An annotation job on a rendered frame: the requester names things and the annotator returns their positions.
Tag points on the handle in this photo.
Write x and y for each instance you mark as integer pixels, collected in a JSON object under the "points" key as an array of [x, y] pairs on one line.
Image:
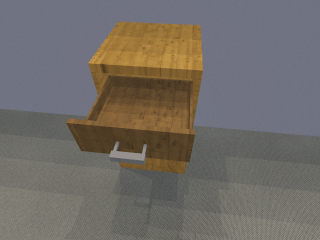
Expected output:
{"points": [[128, 157]]}

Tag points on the cabinet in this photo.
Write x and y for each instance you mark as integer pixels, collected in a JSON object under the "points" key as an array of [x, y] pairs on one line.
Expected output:
{"points": [[152, 50]]}

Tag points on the drawer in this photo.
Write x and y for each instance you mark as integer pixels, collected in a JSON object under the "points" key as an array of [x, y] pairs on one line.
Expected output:
{"points": [[139, 110]]}

